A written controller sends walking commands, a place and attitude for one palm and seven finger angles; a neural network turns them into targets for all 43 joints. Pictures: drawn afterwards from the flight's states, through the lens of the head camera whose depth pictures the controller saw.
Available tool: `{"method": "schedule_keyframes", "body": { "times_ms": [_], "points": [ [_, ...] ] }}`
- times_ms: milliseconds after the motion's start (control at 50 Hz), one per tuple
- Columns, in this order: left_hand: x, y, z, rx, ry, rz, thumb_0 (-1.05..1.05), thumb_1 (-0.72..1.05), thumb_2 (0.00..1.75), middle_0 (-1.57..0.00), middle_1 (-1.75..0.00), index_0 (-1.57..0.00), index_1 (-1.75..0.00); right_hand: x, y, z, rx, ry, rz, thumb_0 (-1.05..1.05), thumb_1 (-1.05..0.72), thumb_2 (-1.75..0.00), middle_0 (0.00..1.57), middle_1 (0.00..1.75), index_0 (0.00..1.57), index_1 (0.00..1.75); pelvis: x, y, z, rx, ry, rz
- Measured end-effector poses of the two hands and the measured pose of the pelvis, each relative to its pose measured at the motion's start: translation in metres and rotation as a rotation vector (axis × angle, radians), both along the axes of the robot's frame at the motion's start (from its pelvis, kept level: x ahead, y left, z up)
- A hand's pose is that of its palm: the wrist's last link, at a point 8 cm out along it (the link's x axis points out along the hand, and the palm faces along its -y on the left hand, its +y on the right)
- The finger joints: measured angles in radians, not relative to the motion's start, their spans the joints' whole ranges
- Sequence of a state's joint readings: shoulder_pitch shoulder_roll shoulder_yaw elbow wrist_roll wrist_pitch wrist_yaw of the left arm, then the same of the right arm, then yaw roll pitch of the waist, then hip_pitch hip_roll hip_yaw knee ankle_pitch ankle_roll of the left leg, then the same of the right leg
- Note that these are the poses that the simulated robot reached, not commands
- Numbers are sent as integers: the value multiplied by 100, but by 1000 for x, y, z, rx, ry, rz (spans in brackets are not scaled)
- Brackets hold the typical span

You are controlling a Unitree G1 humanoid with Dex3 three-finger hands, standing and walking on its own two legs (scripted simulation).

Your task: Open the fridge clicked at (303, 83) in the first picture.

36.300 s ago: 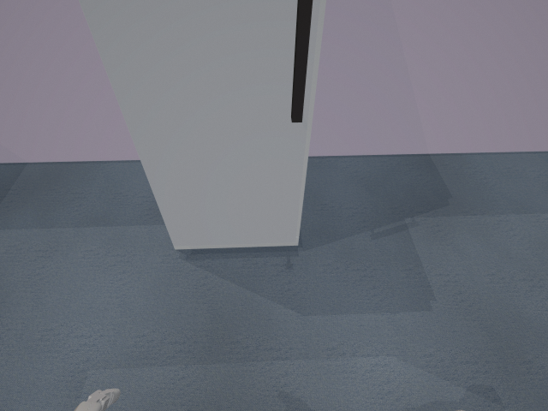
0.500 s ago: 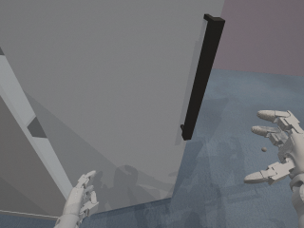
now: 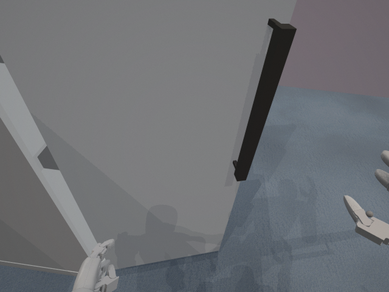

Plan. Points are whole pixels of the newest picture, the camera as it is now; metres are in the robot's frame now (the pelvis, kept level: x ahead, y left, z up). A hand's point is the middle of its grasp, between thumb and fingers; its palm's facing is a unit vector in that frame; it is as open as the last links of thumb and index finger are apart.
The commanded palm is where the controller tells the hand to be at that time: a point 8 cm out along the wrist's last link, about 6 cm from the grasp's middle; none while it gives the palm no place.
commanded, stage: draw the hand back to the body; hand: right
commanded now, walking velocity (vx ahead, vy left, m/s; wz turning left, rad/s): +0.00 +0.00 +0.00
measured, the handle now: (253, 115) +0.46 -0.13 +0.16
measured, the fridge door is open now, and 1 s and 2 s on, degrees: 72 72 72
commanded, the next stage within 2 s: step back with the hand held close in 0.50 s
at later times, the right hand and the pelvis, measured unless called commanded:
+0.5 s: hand (373, 224) +0.19 -0.27 +0.16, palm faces +0.49 +0.80 -0.34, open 7.5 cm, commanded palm +0.14 -0.30 +0.18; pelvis +0.00 +0.01 +0.00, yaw -1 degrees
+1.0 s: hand (381, 237) +0.17 -0.27 +0.15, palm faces +0.35 +0.80 -0.48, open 7.4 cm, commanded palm +0.11 -0.31 +0.17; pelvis -0.03 -0.01 +0.00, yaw +0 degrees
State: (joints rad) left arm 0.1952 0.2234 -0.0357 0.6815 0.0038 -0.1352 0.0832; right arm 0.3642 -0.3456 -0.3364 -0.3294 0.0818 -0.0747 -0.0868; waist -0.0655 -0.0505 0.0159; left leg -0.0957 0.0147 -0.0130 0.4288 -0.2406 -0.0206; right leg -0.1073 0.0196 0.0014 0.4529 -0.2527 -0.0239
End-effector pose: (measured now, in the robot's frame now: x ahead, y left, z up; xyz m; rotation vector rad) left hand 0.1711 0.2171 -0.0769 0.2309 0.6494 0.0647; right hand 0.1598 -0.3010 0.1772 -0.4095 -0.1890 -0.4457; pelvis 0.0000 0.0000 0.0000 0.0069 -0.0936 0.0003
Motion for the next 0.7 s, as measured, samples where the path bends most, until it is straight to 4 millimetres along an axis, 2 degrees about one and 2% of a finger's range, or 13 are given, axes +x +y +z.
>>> {"method": "schedule_keyframes", "body": {
  "times_ms": [120, 300, 520, 700],
  "points": [
    [12, 3, 7, 14, -22, -10, 1, 91, 90, -20, -30, -20, -30, -12, -4, -7, 3, 41, -38, 0, -58, -75, 22, 48, 22, 48, 1, 2, 1, 2, -1, -3],
    [22, -3, 9, 14, -37, -46, 1, 91, 90, -20, -30, -20, -30, -23, -4, -1, 2, 16, -78, 1, -82, -87, 21, 34, 21, 34, 1, 5, 2, 3, -10, -16],
    [12, -4, 5, 5, -8, -40, 1, 91, 90, -20, -30, -20, -30, -14, 0, -7, 19, 40, -53, 1, -89, -90, 21, 30, 20, 30, 0, 8, 3, 3, -12, -8],
    [4, 3, 4, 19, 21, -19, 1, 91, 90, -20, -30, -20, -30, -11, -2, 1, -27, 19, -41, 1, -89, -90, 21, 30, 21, 30, -1, 5, 3, 12, 12, -10]
  ]
}}
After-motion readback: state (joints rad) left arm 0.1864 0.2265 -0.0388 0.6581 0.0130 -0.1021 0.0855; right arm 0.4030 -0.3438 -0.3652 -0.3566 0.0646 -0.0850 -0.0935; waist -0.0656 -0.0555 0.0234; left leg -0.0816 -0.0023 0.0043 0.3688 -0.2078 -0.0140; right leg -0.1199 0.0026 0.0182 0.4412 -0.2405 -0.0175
